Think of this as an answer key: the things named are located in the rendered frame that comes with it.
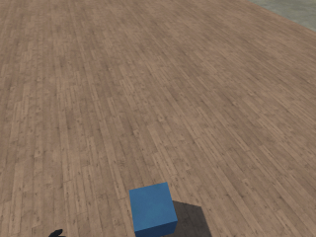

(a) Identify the carton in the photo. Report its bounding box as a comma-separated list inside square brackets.
[128, 182, 178, 237]

